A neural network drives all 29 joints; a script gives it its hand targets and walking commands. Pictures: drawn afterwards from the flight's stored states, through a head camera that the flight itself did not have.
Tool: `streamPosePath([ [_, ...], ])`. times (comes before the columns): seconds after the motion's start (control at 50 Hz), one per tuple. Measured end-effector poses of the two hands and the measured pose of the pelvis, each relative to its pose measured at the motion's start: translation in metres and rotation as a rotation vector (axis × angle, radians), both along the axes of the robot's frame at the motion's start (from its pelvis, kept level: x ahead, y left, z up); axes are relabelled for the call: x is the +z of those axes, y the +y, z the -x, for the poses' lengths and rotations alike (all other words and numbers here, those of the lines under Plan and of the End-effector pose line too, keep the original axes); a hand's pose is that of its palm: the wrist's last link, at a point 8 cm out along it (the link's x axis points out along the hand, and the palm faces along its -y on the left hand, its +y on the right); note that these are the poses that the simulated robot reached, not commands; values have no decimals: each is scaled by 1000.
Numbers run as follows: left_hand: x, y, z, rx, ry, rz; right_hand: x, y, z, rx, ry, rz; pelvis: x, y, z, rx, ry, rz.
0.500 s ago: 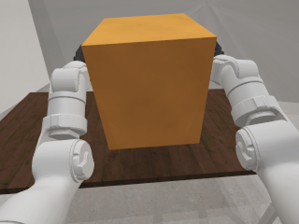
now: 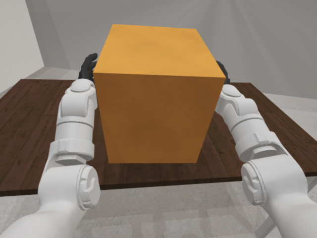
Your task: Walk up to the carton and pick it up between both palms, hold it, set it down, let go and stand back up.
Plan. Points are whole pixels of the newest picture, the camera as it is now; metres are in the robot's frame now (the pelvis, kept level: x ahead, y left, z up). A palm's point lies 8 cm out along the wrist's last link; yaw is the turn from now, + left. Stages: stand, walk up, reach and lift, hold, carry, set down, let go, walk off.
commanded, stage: set down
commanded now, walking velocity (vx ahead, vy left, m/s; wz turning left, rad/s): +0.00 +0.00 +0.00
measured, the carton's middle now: (154, 93) +0.44 +0.01 +0.22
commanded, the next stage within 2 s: none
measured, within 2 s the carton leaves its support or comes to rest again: neither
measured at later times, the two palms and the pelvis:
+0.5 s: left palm (88, 89) +0.41 +0.18 +0.24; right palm (215, 94) +0.40 -0.15 +0.24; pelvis +0.00 +0.00 +0.00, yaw -1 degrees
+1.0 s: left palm (88, 93) +0.42 +0.18 +0.23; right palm (211, 99) +0.41 -0.15 +0.22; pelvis +0.00 +0.00 +0.00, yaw -1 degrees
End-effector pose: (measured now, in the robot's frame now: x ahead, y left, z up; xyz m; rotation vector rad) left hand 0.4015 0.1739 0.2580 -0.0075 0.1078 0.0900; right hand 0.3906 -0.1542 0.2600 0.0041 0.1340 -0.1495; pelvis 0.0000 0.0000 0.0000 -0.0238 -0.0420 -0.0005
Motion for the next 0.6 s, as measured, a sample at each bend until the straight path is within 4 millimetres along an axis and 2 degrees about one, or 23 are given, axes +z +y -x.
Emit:
streamPosePath([
  [0.3,2,-1,-6,9,7,-3,-2,-1,-8,4,6,-19,1,2,-2,-15,3,-7],
  [0.6,-30,3,-14,8,42,-7,-31,3,-16,2,37,0,1,3,-4,-19,23,-6],
])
